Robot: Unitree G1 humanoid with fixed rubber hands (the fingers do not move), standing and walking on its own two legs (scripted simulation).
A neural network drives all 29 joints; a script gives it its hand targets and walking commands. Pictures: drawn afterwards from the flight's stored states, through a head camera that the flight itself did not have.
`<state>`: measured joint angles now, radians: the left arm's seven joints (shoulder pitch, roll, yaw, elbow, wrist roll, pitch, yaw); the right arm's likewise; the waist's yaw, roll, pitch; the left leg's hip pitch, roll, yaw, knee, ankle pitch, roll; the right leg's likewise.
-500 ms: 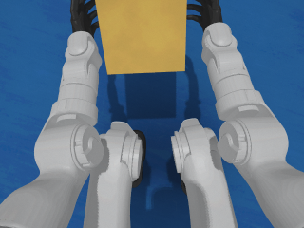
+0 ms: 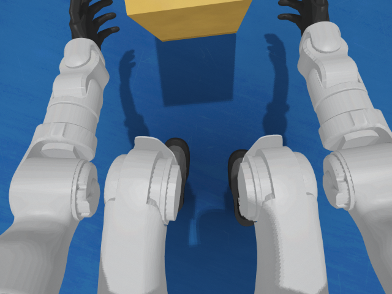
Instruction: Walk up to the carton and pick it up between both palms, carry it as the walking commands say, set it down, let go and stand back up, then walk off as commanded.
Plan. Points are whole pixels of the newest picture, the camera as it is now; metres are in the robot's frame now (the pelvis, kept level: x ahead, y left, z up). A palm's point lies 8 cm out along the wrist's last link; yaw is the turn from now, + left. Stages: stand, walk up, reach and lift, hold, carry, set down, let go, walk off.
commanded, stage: set down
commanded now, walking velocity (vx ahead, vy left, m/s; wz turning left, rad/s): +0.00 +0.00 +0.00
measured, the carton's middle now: out of the picture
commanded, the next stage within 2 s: let go in 1.44 s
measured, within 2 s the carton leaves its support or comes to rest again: neither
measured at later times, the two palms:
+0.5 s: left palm (77, 12) +0.50 +0.17 -0.10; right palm out of the picture +0.52 -0.16 -0.10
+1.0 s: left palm out of the picture +0.50 +0.18 +0.05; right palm out of the picture +0.53 -0.17 +0.05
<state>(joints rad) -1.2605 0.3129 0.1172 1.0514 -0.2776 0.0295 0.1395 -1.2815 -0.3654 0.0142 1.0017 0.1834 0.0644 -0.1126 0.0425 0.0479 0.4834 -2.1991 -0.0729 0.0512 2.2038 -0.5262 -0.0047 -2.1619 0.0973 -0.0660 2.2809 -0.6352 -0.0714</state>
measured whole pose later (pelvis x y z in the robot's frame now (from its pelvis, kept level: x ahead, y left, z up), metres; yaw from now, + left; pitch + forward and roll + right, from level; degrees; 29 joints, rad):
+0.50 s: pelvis +0.00 +0.02 +0.06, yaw -2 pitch +27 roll -2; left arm -1.20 0.16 0.16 0.61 -0.18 0.23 0.26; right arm -1.27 -0.38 -0.12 0.75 0.17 0.22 -0.10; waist 0.05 0.05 0.52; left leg -2.01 -0.08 0.03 2.06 -0.53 0.04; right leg -1.94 0.09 -0.05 2.10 -0.64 -0.02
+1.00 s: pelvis -0.01 +0.01 +0.17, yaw -2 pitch +25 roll +0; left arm -1.16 0.20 0.20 0.47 -0.16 0.39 0.24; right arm -1.28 -0.41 -0.11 0.67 0.16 0.36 -0.07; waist 0.06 0.03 0.52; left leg -1.64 -0.08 0.00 1.66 -0.45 0.02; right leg -1.61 0.11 -0.01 1.70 -0.53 -0.03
